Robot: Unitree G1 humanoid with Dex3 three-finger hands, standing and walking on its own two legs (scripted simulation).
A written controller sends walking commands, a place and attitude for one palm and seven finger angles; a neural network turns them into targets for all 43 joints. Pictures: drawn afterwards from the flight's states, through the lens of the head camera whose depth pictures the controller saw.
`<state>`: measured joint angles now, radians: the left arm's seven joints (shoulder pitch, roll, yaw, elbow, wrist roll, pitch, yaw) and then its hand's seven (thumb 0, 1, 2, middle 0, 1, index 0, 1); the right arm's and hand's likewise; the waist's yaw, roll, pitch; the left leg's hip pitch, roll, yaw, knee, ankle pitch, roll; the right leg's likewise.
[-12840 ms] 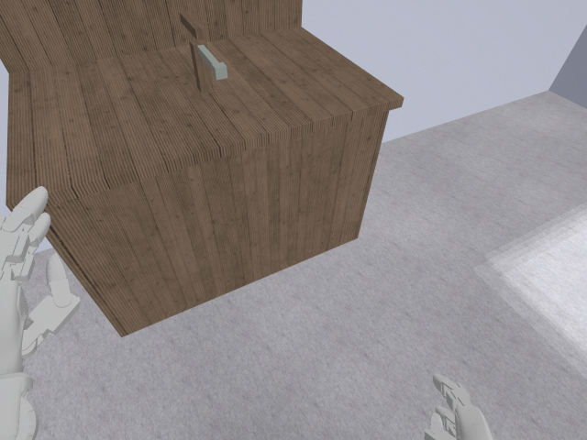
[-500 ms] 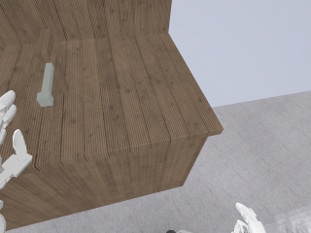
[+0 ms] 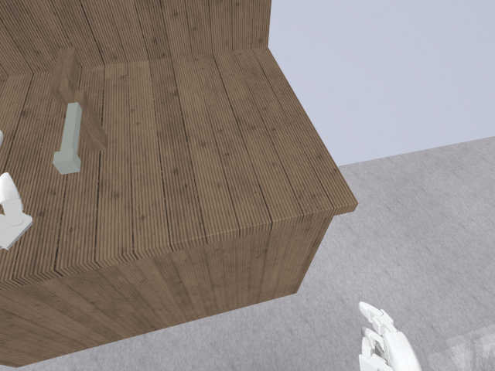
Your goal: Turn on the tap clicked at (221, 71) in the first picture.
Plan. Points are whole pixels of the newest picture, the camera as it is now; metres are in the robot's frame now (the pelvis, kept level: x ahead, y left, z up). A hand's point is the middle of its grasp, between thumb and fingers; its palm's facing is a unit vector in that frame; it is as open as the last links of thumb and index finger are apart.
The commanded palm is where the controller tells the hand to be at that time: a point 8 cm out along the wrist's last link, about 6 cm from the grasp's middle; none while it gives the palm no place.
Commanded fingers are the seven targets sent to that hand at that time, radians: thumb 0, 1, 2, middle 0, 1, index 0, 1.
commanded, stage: come to a stop and stand still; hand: left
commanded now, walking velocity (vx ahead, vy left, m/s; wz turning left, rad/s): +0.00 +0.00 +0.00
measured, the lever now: (67, 161) +0.39 +0.32 +0.11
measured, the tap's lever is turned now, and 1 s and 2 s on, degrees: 0 0 0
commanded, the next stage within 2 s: look again from close up in 0.78 s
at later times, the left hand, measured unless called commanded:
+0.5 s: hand out of the picture +0.19 +0.29 +0.17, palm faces +0.45 -0.82 -0.35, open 7.4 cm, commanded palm +0.12 +0.31 +0.18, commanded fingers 0.00 0.90 0.90 -0.20 -0.30 -0.20 -0.30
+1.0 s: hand out of the picture +0.16 +0.28 +0.16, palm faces +0.43 -0.83 -0.35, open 7.4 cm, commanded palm +0.10 +0.31 +0.18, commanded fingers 0.00 0.90 0.90 -0.20 -0.30 -0.20 -0.30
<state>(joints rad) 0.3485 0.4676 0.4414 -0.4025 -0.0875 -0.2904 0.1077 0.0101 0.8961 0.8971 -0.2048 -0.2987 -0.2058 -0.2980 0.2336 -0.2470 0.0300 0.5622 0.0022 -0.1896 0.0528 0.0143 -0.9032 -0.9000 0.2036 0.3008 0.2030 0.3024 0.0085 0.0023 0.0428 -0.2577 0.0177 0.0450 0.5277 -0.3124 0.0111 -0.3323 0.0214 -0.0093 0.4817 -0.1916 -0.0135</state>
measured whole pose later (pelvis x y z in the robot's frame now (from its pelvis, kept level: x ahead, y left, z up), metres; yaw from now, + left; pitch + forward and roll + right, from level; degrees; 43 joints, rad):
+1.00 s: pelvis -0.04 +0.02 +0.00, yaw +3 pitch -1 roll +0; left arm 0.42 0.40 0.35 -0.41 -0.10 -0.27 0.12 0.01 0.89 0.90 -0.21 -0.30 -0.21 -0.30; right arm 0.23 -0.23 0.00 0.64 0.02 -0.19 0.03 0.02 -0.90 -0.90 0.20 0.30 0.20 0.30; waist 0.02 -0.02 0.06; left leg -0.26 -0.04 0.01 0.52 -0.25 0.04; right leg -0.30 -0.04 -0.05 0.46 -0.14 0.02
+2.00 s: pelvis +0.05 +0.00 -0.01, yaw -3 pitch -2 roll -1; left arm 0.44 0.38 0.38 -0.51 -0.07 -0.13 0.13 0.01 0.89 0.90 -0.21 -0.30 -0.21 -0.30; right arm 0.17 -0.24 -0.01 0.60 0.02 -0.07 -0.01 0.02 -0.91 -0.90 0.20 0.30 0.20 0.30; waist -0.01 0.04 0.11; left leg -0.24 0.05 0.05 0.81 -0.37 0.00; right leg -0.23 0.03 -0.08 0.57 -0.31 -0.05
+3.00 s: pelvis +0.03 +0.06 +0.01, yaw -6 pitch -2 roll -1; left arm 0.46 0.34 0.34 -0.49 -0.05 -0.15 0.12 0.01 0.89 0.90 -0.21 -0.30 -0.21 -0.30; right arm 0.16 -0.20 0.02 0.59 0.00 -0.09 -0.02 0.02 -0.90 -0.90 0.20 0.30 0.20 0.30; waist 0.03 0.02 0.11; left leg -0.21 -0.01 0.05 0.43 -0.19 0.05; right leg -0.16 -0.03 0.00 0.35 -0.16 0.04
